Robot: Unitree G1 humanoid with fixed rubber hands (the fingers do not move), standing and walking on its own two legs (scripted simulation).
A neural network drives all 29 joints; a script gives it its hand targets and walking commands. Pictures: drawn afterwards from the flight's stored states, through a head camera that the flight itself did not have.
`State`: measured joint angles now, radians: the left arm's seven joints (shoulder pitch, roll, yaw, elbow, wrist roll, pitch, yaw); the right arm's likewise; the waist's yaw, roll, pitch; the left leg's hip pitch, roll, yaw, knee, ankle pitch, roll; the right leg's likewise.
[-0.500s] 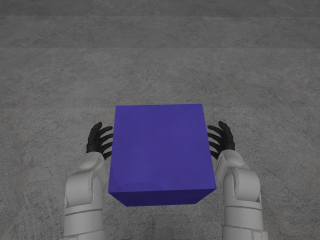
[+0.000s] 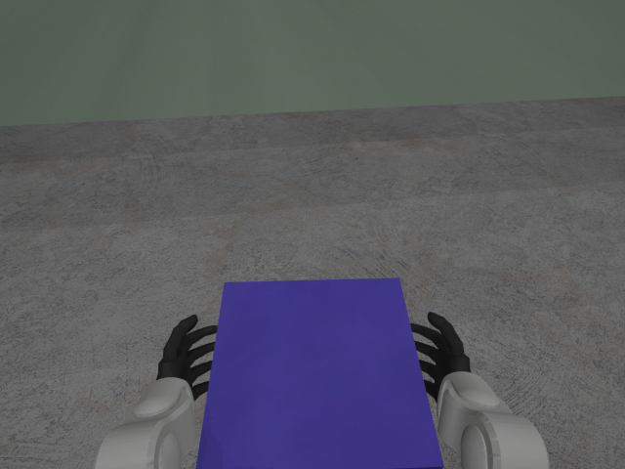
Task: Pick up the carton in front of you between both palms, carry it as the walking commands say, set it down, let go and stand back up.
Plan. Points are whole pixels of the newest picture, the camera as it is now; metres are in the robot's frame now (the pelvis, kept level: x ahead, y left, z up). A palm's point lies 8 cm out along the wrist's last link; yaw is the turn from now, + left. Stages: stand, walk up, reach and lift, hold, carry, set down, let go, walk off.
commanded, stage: carry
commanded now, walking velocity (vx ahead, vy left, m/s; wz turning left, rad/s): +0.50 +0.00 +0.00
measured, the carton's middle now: (314, 403) +0.23 -0.01 +0.00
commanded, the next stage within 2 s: none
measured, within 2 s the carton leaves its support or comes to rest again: neither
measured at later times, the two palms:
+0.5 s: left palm (217, 224) +0.49 +0.13 +0.08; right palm (398, 214) +0.51 -0.17 +0.07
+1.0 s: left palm (217, 186) +0.60 +0.14 +0.07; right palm (379, 182) +0.61 -0.16 +0.07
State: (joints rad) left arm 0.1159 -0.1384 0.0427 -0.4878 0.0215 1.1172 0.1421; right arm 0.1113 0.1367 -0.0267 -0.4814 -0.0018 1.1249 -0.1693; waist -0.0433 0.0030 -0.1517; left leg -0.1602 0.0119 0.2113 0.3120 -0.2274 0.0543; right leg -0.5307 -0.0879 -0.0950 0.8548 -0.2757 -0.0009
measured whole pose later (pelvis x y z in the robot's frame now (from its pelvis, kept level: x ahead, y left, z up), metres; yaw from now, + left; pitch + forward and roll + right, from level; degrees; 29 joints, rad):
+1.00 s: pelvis +0.38 -0.01 -0.02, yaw +0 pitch +4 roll +0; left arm 0.08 -0.14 0.04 -0.53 0.02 1.14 0.15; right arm 0.08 0.14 -0.03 -0.52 -0.01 1.13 -0.15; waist 0.00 -0.01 -0.14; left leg -0.33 0.06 0.20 0.57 -0.30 0.02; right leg -0.18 -0.09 -0.17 0.53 -0.41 0.03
